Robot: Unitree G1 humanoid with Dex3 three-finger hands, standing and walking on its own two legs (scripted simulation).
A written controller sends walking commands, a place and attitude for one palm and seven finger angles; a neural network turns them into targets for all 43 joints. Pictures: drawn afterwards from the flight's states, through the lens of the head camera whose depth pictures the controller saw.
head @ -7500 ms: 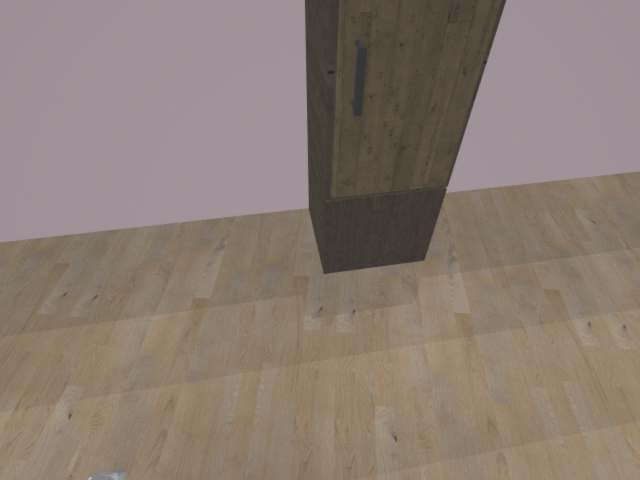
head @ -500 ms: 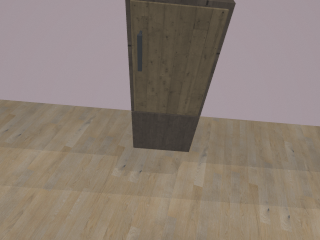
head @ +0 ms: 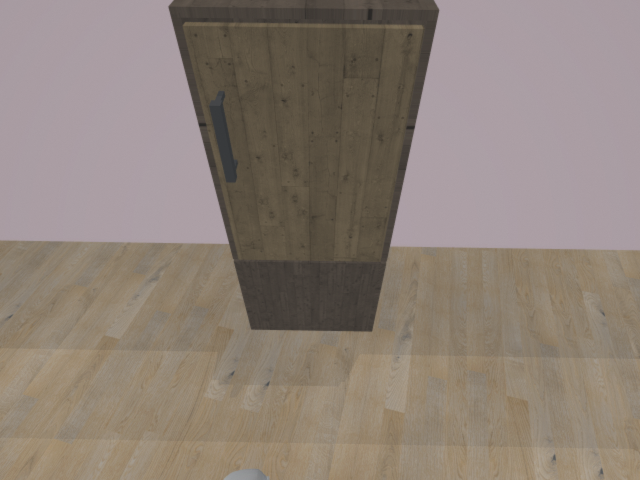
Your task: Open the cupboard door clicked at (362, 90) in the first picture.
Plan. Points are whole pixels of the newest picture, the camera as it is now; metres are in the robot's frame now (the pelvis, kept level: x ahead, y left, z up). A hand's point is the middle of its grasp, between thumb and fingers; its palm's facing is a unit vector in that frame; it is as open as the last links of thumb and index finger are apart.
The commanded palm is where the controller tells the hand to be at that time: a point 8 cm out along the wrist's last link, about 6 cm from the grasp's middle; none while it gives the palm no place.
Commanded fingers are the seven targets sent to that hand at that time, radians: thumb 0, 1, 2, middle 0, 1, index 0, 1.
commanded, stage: take the last steps up to it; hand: left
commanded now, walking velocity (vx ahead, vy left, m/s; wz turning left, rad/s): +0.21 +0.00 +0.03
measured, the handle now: (226, 138) +0.69 +0.21 +0.06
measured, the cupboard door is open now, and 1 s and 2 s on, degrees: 0 0 0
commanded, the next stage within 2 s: come to a stop and stand still in 0.16 s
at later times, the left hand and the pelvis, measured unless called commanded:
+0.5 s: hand out of the picture +0.16 +0.20 -0.18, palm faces +0.04 -0.98 -0.17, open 7.4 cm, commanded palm none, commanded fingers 0.00 0.90 0.90 -0.20 -0.30 -0.20 -0.30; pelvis +0.14 +0.03 +0.01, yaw -1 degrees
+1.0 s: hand (200, 471) +0.17 +0.18 -0.15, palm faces +0.06 -0.96 -0.26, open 7.4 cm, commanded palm none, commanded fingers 0.00 0.90 0.90 -0.20 -0.30 -0.20 -0.30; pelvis +0.12 -0.01 +0.00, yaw +0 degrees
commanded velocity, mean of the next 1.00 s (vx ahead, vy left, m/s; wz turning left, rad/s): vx -0.03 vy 0.04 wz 0.00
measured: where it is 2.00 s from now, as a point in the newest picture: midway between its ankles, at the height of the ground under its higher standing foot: outside the picture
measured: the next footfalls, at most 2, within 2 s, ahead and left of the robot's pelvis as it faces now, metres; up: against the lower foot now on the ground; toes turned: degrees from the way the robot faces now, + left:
left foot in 0.20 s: +0.18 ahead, +0.13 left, +0.00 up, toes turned +9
right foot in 0.64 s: +0.21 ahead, -0.13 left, +0.00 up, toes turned -8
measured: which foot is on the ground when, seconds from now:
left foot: up 0.00-0.18, down 0.20-0.64, up 0.66-1.00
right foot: down 0.00-0.20, up 0.22-0.62, down 0.64-1.00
